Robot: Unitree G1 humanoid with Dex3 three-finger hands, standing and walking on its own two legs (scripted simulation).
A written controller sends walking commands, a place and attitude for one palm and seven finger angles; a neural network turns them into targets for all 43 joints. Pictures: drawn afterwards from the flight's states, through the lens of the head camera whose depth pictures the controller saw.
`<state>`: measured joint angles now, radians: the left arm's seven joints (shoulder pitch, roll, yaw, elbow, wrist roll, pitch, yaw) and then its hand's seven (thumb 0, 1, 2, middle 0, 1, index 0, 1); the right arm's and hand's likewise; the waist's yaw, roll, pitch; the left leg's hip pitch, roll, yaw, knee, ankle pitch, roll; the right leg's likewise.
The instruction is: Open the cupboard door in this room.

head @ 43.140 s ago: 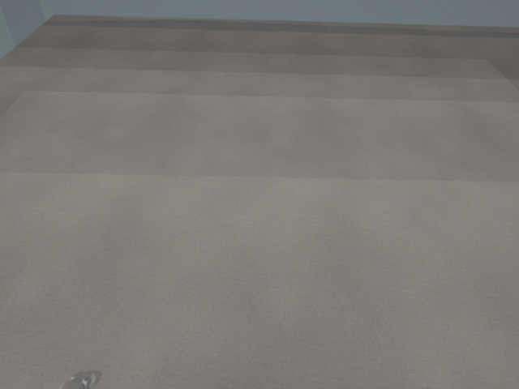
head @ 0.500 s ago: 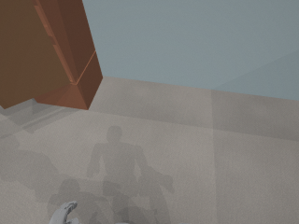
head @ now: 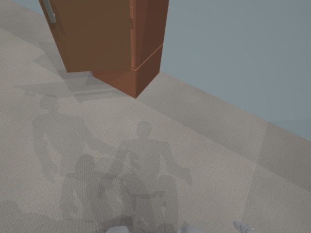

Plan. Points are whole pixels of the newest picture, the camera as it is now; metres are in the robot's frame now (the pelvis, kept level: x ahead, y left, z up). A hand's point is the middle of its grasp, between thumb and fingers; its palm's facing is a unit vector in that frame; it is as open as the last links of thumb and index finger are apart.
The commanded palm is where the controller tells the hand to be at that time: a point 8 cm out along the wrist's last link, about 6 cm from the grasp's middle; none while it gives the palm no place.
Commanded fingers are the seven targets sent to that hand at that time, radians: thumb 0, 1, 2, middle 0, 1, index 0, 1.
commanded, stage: turn to face it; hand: left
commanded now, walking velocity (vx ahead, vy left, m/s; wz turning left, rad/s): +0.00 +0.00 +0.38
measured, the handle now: (49, 5) +0.98 +0.56 +0.01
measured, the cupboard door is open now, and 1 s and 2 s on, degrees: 43 43 43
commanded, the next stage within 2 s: take the last steps up to it in 0.38 s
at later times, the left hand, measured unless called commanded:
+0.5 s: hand out of the picture +0.05 +0.15 -0.14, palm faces +0.18 -0.96 -0.23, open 7.4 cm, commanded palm none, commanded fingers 0.00 0.90 0.90 -0.20 -0.30 -0.20 -0.30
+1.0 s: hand out of the picture +0.03 +0.23 -0.16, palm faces +0.32 -0.93 -0.17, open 7.4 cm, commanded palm none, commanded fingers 0.00 0.90 0.90 -0.20 -0.30 -0.20 -0.30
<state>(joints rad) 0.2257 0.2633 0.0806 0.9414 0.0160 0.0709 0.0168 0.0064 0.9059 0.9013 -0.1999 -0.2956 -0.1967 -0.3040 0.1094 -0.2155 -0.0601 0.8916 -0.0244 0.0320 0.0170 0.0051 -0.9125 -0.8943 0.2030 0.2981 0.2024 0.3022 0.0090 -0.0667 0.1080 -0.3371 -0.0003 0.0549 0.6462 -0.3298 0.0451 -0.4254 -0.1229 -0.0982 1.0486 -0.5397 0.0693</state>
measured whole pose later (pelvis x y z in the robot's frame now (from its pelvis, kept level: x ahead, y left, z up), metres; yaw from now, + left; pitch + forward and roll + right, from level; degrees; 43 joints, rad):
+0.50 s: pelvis +0.01 -0.04 +0.01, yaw +10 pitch -1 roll +1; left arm 0.20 0.15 0.03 0.93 0.02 0.00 0.02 0.00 0.91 0.90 -0.20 -0.30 -0.20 -0.30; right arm 0.19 -0.22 -0.08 1.00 -0.01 0.08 0.01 0.01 -0.91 -0.89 0.20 0.30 0.20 0.30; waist -0.03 0.02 0.09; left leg -0.46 -0.02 -0.02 1.09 -0.44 -0.04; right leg -0.19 -0.06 -0.11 0.52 -0.31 -0.02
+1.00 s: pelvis +0.06 +0.04 +0.02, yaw +16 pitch -1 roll +0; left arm 0.25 0.21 0.06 1.05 0.02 0.01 -0.02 0.01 0.91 0.90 -0.20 -0.29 -0.19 -0.30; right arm 0.32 -0.14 -0.02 1.04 -0.02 -0.05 -0.01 0.00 -0.92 -0.89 0.20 0.30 0.20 0.30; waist 0.02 -0.04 0.05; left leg -0.06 -0.04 0.10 0.33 -0.27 0.07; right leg -0.55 -0.10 -0.05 1.09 -0.26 0.02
